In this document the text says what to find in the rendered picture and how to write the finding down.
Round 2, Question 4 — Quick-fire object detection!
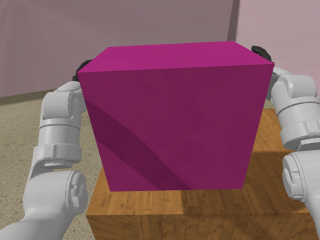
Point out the pedestal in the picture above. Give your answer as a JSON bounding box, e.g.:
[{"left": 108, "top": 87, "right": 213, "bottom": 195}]
[{"left": 86, "top": 108, "right": 319, "bottom": 240}]

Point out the right robot hand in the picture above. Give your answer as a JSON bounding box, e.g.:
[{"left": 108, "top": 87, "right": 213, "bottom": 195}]
[{"left": 251, "top": 45, "right": 274, "bottom": 63}]

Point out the robot right upper arm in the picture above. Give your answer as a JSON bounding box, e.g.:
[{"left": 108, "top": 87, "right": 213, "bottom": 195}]
[{"left": 282, "top": 150, "right": 320, "bottom": 240}]

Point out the right robot forearm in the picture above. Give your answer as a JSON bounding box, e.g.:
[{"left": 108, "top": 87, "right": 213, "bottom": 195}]
[{"left": 266, "top": 66, "right": 320, "bottom": 152}]

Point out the carton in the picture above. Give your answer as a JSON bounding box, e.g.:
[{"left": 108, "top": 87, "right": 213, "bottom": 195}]
[{"left": 77, "top": 41, "right": 275, "bottom": 192}]

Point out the robot left upper arm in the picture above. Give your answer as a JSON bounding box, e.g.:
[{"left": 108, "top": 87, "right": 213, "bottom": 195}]
[{"left": 0, "top": 170, "right": 89, "bottom": 240}]

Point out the left robot forearm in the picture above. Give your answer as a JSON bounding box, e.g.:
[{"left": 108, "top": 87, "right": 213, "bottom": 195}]
[{"left": 22, "top": 81, "right": 87, "bottom": 215}]

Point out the left robot hand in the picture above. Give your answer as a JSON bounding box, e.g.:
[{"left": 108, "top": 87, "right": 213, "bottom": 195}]
[{"left": 72, "top": 59, "right": 92, "bottom": 82}]

